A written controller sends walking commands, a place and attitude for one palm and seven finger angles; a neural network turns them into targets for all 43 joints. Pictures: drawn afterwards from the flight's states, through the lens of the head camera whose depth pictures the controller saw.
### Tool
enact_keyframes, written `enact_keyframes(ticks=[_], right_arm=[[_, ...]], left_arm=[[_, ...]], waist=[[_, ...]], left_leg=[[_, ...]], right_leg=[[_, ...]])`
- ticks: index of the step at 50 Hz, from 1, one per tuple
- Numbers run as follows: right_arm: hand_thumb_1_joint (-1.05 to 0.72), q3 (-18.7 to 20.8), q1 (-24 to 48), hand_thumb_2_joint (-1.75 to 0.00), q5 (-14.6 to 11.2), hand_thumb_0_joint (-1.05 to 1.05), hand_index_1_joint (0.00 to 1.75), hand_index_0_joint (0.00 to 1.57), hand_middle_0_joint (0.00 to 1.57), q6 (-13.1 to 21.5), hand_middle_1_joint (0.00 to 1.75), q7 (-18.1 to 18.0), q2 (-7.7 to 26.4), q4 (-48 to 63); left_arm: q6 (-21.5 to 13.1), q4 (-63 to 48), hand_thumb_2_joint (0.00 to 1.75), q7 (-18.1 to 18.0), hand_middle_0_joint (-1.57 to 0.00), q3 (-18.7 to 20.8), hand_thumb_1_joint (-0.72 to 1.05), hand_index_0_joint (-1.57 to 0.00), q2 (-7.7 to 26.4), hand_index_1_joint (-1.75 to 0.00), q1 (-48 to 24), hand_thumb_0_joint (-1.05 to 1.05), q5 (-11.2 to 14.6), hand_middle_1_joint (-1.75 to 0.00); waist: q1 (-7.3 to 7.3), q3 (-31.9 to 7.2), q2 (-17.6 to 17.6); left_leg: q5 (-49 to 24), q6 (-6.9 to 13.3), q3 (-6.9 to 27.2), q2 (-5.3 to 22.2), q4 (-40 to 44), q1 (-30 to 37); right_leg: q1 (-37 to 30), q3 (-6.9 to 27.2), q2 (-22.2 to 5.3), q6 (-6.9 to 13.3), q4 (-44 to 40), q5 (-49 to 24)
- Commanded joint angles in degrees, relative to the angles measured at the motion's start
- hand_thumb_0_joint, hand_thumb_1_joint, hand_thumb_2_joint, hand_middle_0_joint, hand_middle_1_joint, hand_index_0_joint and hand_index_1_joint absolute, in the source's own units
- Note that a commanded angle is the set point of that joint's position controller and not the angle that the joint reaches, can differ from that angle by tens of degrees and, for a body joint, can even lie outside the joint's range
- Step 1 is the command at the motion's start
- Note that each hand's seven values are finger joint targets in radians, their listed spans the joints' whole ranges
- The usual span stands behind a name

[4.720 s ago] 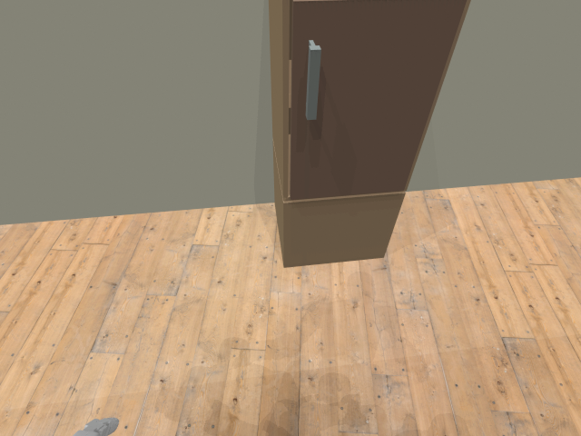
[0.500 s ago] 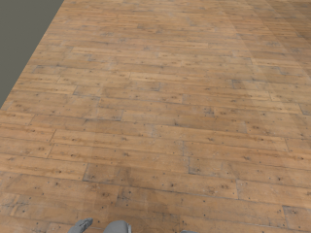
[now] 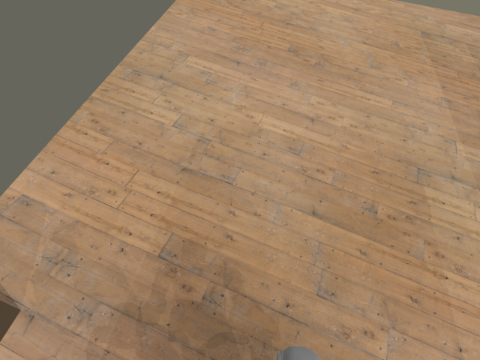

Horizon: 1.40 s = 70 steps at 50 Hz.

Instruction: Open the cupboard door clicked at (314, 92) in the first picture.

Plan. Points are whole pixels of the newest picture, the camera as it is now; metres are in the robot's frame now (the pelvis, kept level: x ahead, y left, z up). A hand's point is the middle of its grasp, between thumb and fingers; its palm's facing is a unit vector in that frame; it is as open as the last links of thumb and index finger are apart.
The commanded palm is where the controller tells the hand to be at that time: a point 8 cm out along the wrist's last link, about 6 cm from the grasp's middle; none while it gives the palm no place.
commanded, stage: turn to face it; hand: left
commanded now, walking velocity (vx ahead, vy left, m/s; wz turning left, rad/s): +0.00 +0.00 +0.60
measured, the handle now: out of the picture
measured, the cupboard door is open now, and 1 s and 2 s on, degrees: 0 0 0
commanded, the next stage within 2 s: none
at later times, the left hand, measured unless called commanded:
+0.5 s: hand out of the picture +0.00 +0.15 -0.15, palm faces +0.32 -0.91 -0.27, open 7.4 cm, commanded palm none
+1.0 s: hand out of the picture -0.17 +0.20 -0.18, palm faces +0.61 -0.75 -0.25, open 7.4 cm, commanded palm none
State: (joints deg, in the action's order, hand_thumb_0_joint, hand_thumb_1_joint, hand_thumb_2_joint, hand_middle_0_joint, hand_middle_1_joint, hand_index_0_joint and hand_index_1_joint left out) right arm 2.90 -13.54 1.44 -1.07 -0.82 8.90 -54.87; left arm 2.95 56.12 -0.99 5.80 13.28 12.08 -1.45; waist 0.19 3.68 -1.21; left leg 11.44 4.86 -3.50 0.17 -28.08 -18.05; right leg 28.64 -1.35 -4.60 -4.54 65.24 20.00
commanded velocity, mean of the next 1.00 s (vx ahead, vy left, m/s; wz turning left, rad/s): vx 0.00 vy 0.00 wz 0.60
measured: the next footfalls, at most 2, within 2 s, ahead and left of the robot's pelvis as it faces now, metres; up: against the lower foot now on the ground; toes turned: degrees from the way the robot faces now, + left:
right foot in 0.38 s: +0.02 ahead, -0.17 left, +0.00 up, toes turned +12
left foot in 0.80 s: -0.08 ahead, +0.09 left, +0.00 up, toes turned +36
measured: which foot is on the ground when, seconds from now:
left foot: down 0.00-0.38, up 0.40-0.78, down 0.80-1.00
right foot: up 0.00-0.36, down 0.38-0.80, up 0.82-1.00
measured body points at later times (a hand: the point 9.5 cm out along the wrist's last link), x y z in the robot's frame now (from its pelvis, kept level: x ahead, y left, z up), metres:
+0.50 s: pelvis -0.04 -0.07 +0.00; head -0.02 -0.08 +0.45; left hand -0.02 +0.20 -0.13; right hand +0.09 -0.31 -0.15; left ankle -0.03 +0.06 -0.67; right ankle -0.02 -0.18 -0.74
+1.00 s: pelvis -0.08 -0.02 +0.00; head -0.07 +0.03 +0.44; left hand -0.20 +0.24 -0.16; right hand +0.15 -0.17 -0.12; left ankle -0.11 +0.07 -0.74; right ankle -0.01 -0.17 -0.66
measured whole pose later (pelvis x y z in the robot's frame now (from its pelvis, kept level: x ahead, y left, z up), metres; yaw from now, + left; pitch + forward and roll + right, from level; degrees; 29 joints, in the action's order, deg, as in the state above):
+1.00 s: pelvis -0.08 -0.02 +0.00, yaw +36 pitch +0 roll -2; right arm 3.3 -8.1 1.4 -1.6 0.2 12.1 -51.2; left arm 3.5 53.1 -0.5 5.2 16.1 11.6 -1.3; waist -0.6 4.9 -2.0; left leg 13.5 3.1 -0.6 -0.6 -30.7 -17.5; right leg 28.1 -2.6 -6.4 -5.6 64.0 23.1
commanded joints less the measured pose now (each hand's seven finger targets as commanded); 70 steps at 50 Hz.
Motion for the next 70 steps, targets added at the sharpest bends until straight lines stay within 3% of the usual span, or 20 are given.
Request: enact_keyframes(ticks=[1, 10, 16, 17, 19, 20, 21, 24, 32, 37, 38, 39, 40, 41, 47, 62, 64, 65, 66, 70], right_arm=[[-0.9, 3.0, -4.3, -0.9, -0.4, 0.0, 0.3, 0.2, 0.2, 1.4, 0.3, -0.5, 11.7, 3.0], [-0.9, 4.2, -3.6, -0.9, 0.0, 0.0, 0.3, 0.2, 0.2, 0.2, 0.3, 0.1, 13.6, 3.2], [-0.9, 5.1, 2.2, -0.9, 0.3, 0.0, 0.3, 0.2, 0.2, -1.1, 0.3, 0.8, 14.6, 5.7], [-0.9, 5.1, 3.5, -0.9, 0.0, 0.0, 0.3, 0.2, 0.2, -1.3, 0.3, 0.9, 13.8, 6.4], [-0.9, 4.5, 1.7, -0.9, -0.4, 0.0, 0.3, 0.2, 0.2, -1.5, 0.3, 1.1, 7.6, 8.1], [-0.9, 5.1, 3.2, -0.9, 0.5, 0.0, 0.3, 0.2, 0.2, -1.5, 0.3, 1.2, 11.6, 8.0], [-0.9, 5.1, 1.0, -0.9, 0.6, 0.0, 0.3, 0.2, 0.2, -2.1, 0.3, 1.9, 10.7, 7.5], [-0.9, 4.6, -1.0, -0.9, 0.2, 0.0, 0.3, 0.2, 0.2, -2.4, 0.3, 2.6, 10.0, 5.1], [-0.9, 2.9, 8.5, -0.9, -0.3, 0.0, 0.3, 0.2, 0.2, -2.3, 0.3, 2.8, 8.4, 7.7], [-0.9, 2.5, 4.5, -0.9, -0.6, 0.0, 0.3, 0.2, 0.2, -0.9, 0.3, 2.5, 9.2, 7.2], [-0.9, 2.9, 1.7, -0.9, -0.5, 0.0, 0.3, 0.2, 0.2, -0.6, 0.3, 2.5, 11.0, 6.6], [-0.9, 4.1, -2.2, -0.9, -0.3, 0.0, 0.3, 0.2, 0.2, 0.1, 0.3, 2.4, 16.2, 6.0], [-0.9, 5.7, -5.8, -0.9, -0.5, 0.0, 0.3, 0.2, 0.2, 0.4, 0.3, 1.8, 21.9, 5.5], [-0.9, 5.7, -8.5, -0.9, -0.6, 0.0, 0.3, 0.2, 0.2, 0.0, 0.3, 1.5, 22.4, 3.9], [-0.9, 3.3, 3.9, -0.9, -0.2, 0.0, 0.3, 0.2, 0.2, 0.8, 0.3, 0.3, 15.3, 7.0], [-0.9, 4.4, 2.7, -0.9, 0.0, 0.0, 0.3, 0.2, 0.2, -0.6, 0.3, 0.8, 15.3, 7.1], [-0.9, 4.1, 2.8, -0.9, -0.8, 0.0, 0.3, 0.2, 0.2, -0.7, 0.3, 1.2, 12.0, 7.9], [-0.9, 3.5, 2.0, -0.9, -1.0, 0.0, 0.3, 0.2, 0.2, -0.6, 0.3, 1.2, 8.1, 9.2], [-0.9, 4.3, 3.5, -0.9, -0.1, 0.0, 0.3, 0.2, 0.2, -0.8, 0.3, 1.2, 11.7, 9.3], [-0.9, 4.2, 0.3, -0.9, 0.1, 0.0, 0.3, 0.2, 0.2, -2.3, 0.3, 2.5, 10.5, 5.4]], left_arm=[[-1.4, -5.0, 0.9, -0.1, -0.2, 0.5, 0.9, -0.2, 2.8, -0.3, -1.8, 0.0, 0.4, -0.3], [-1.1, -6.9, 0.9, -0.4, -0.2, 0.1, 0.9, -0.2, 3.8, -0.3, -4.4, 0.0, 0.8, -0.3], [-1.1, -6.0, 0.9, -0.7, -0.2, 0.1, 0.9, -0.2, 4.3, -0.3, 4.0, 0.0, 1.4, -0.3], [-1.3, -5.4, 0.9, -0.9, -0.2, 0.6, 0.9, -0.2, 5.4, -0.3, 7.1, 0.0, 1.3, -0.3], [-2.1, -7.9, 0.9, -1.6, -0.2, 1.8, 0.9, -0.2, 14.5, -0.3, 4.9, 0.0, -0.5, -0.3], [-1.8, -9.8, 0.9, -2.0, -0.2, 0.8, 0.9, -0.2, 12.7, -0.3, -1.4, 0.0, 0.3, -0.3], [-2.1, -11.4, 0.9, -1.7, -0.2, 0.2, 0.9, -0.2, 10.5, -0.3, -6.9, 0.0, 0.2, -0.3], [-3.5, -10.7, 0.9, -1.2, -0.2, -1.3, 0.9, -0.2, 6.1, -0.3, -7.1, 0.0, 0.5, -0.3], [-3.2, -7.4, 0.9, -1.0, -0.2, -0.4, 0.9, -0.2, 10.1, -0.3, 3.6, 0.0, -0.3, -0.3], [-2.5, -7.2, 0.9, -0.6, -0.2, 0.6, 0.9, -0.2, 12.0, -0.3, 3.2, 0.0, -0.1, -0.3], [-2.3, -7.4, 0.9, -0.4, -0.2, 0.6, 0.9, -0.2, 11.7, -0.3, 2.9, 0.0, 0.3, -0.3], [-2.0, -8.3, 0.9, -0.2, -0.2, 0.2, 0.9, -0.2, 9.4, -0.3, 3.1, 0.0, 0.8, -0.3], [-1.9, -11.1, 0.9, 0.2, -0.2, -0.8, 0.9, -0.2, 5.1, -0.3, 0.8, 0.0, 1.0, -0.3], [-1.3, -11.9, 0.9, -0.2, -0.2, -1.0, 0.9, -0.2, 6.1, -0.3, -2.5, 0.0, 0.5, -0.3], [-1.1, -8.0, 0.9, 0.7, -0.2, -0.1, 0.9, -0.2, 6.1, -0.3, -0.9, 0.0, 0.3, -0.3], [-2.0, -10.4, 0.9, -0.7, -0.2, -0.6, 0.9, -0.2, 5.0, -0.3, 0.0, 0.0, 1.4, -0.3], [-2.8, -9.8, 0.9, -1.1, -0.2, 0.3, 0.9, -0.2, 9.1, -0.3, 3.6, 0.0, 0.9, -0.3], [-3.1, -10.3, 0.9, -1.5, -0.2, 1.2, 0.9, -0.2, 14.1, -0.3, 3.5, 0.0, -0.1, -0.3], [-2.8, -11.3, 0.9, -1.6, -0.2, 0.6, 0.9, -0.2, 14.1, -0.3, 1.9, 0.0, 0.3, -0.3], [-3.4, -12.3, 0.9, -1.2, -0.2, -1.1, 0.9, -0.2, 7.2, -0.3, -6.4, 0.0, 0.5, -0.3]], waist=[[1.78, -9.3, 6.2], [2.82, -7.6, 10.8], [-1.11, -7.5, 11.0], [-2.72, -7.6, 9.6], [-2.88, -5.7, -17.0], [-1.05, -2.1, -10.9], [2.33, -1.5, -6.8], [3.4, 1.5, -7.8], [-2.49, -0.6, -10.4], [-1.23, -6.2, -11.9], [0.45, -7.9, -8.0], [2.64, -11.3, 5.1], [4.85, -11.6, 21.2], [5.9, -12.1, 14.8], [1.04, -6.4, 9.7], [-0.17, -9.1, 10.6], [-2.23, -10.0, 0.6], [-2.6, -8.9, -16.9], [-2.42, -7.2, -12.5], [2.37, -0.4, -7.2]], left_leg=[[-13.9, 2.5, 18.1, 13.4, 11.0, 13.9], [-4.7, 4.8, 26.6, 12.5, 11.7, 9.6], [4.4, 0.9, 27.5, 7.3, 12.3, -4.1], [8.5, -1.6, 25.8, 4.9, 9.9, -9.7], [18.6, -8.7, 7.3, -7.4, -22.0, -25.0], [18.2, -7.2, 9.4, -2.5, -31.5, -20.3], [13.5, -7.1, 8.6, -2.1, -37.5, -16.6], [7.1, -8.7, 5.5, 0.4, -42.5, -17.8], [12.4, -9.9, -0.4, 2.4, -24.8, -13.0], [7.2, -8.1, -4.3, 0.6, -6.1, -1.0], [0.0, -7.5, -3.2, 0.9, 1.0, 6.2], [-12.0, -4.3, 8.2, 8.9, 5.7, 17.1], [-37.1, 3.6, 26.7, 23.4, 6.0, 22.6], [-35.9, 7.2, 23.8, 25.2, 5.3, 19.7], [-14.8, 2.5, 15.8, 12.2, 8.9, 8.3], [-15.8, 3.3, 27.9, 8.5, 4.5, 3.6], [-2.3, -2.2, 23.2, 2.6, -4.0, -9.9], [16.9, -7.2, 9.7, -5.9, -18.2, -20.7], [21.3, -7.1, 9.2, -3.6, -29.4, -18.5], [9.8, -8.5, 6.4, 0.4, -42.6, -16.9]], right_leg=[[5.0, 1.9, -0.7, -1.2, -1.4, -0.8], [-0.3, 2.3, 1.2, -0.8, -13.5, 4.7], [-19.7, -0.3, 5.0, 2.0, -34.1, 0.8], [-26.9, -0.1, 3.7, 2.8, -42.3, -2.9], [-27.8, 27.5, -23.3, 12.4, -57.6, 14.0], [-14.7, 22.2, -24.7, 12.7, -57.5, 11.4], [-9.5, 15.9, -20.2, 11.8, -56.5, 7.1], [-12.6, 4.2, -12.5, 8.8, -50.3, -10.9], [-22.0, -1.5, -16.2, 10.9, -44.3, -25.9], [-23.5, -6.6, -16.2, 8.1, -34.7, -31.4], [-19.7, -8.5, -15.2, 5.7, -29.0, -28.0], [-9.4, -10.0, -11.0, 2.3, -16.7, -15.7], [6.4, -8.7, -3.6, -1.9, -4.9, 18.3], [5.8, -2.9, -4.1, -0.7, 1.1, 18.4], [2.8, 0.3, -2.6, -0.9, 0.4, 1.8], [-14.8, 0.9, 4.0, 0.8, -32.1, 0.0], [-30.2, 7.3, -3.9, 3.2, -47.1, -4.5], [-33.5, 23.4, -20.5, 9.5, -51.8, -4.2], [-23.9, 22.9, -24.7, 12.9, -51.5, -7.8], [-17.0, 4.9, -13.9, 10.0, -48.0, -16.1]])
